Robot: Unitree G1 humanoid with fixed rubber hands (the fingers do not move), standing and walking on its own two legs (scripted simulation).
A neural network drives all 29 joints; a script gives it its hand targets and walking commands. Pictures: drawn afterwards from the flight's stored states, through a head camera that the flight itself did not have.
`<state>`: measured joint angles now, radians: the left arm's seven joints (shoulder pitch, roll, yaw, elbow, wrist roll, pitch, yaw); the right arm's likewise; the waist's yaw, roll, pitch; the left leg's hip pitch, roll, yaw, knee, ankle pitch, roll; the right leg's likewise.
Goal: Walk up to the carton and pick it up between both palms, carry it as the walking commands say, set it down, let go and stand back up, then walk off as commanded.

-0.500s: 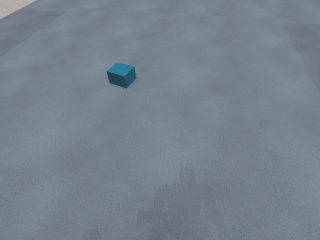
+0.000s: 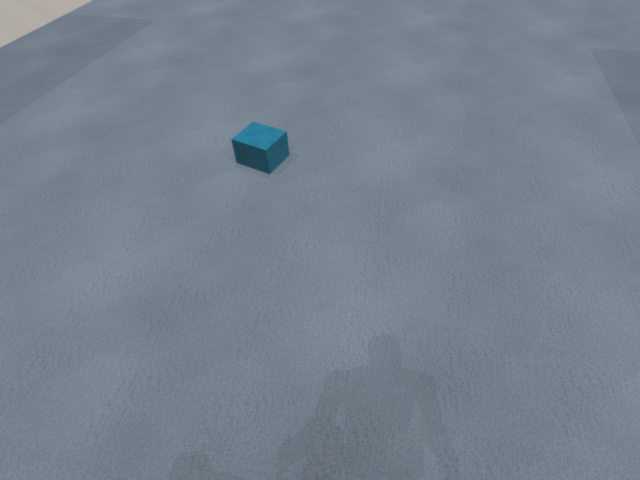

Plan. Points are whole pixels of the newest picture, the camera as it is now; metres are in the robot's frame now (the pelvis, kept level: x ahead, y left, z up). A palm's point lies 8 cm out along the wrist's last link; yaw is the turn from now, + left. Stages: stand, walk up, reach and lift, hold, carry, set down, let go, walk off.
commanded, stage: walk up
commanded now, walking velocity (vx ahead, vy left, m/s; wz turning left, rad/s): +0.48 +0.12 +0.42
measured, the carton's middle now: (261, 147) +1.79 +0.43 -0.70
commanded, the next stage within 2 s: none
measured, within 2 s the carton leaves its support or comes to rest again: neither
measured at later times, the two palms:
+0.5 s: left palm (119, 432) +0.22 +0.34 -0.13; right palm out of the picture +0.09 -0.14 -0.10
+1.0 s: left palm (159, 356) +0.33 +0.31 -0.11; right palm (432, 280) +0.51 -0.17 -0.14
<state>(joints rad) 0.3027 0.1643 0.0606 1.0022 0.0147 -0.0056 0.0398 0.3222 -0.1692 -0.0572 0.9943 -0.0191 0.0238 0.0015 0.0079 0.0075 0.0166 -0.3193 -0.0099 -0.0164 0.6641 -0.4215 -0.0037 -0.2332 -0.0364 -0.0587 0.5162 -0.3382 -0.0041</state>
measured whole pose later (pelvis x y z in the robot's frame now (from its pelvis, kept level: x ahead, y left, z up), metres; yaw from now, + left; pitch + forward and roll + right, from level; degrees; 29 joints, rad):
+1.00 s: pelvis +0.41 +0.07 +0.01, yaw +11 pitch +1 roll +2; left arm 0.38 0.20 0.06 1.03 0.02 -0.09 0.00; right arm 0.23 -0.24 -0.07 0.99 -0.03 -0.03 0.03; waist 0.03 0.03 0.05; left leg -0.56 0.09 0.04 1.09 -0.19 -0.02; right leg -0.23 -0.06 -0.13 0.42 -0.20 -0.03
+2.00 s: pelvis +0.89 +0.18 +0.01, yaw +11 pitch +0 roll +2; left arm 0.30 0.19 0.05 1.02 0.02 -0.08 0.00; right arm 0.28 -0.23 -0.07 1.04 -0.03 -0.04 0.03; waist 0.00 0.04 0.04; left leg -0.48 0.10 0.04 1.13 -0.22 -0.02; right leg -0.24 -0.08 -0.14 0.45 -0.21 -0.02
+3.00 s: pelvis +1.27 +0.29 +0.01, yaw +12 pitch +0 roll +2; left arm 0.26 0.17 0.06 1.02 0.01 -0.06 0.01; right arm 0.30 -0.22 -0.08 1.07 -0.03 0.00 0.01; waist 0.00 0.05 0.04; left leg -0.42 0.08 0.06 1.05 -0.35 -0.04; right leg -0.27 -0.09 -0.14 0.44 -0.18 -0.02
